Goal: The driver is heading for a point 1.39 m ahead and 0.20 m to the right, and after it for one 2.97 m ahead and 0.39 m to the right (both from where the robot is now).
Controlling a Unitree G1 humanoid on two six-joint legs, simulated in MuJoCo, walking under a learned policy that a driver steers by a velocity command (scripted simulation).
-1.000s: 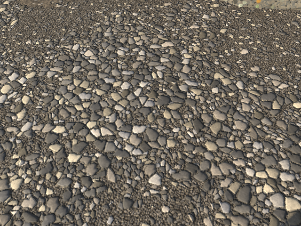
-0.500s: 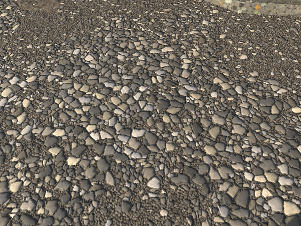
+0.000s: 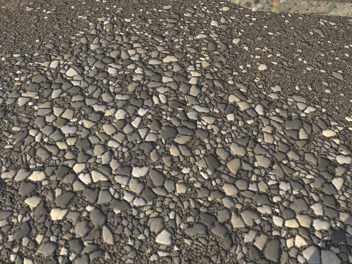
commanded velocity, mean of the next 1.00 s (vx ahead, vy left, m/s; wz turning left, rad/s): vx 0.49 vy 0.00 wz -0.10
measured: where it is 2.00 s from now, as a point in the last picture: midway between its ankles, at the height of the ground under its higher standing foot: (194, 127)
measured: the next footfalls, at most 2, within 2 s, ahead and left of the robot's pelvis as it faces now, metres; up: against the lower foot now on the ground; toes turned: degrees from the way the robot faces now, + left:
right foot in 0.12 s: +0.27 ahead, -0.14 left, +0.00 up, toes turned -2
left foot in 0.68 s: +0.58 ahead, +0.10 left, +0.00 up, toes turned +3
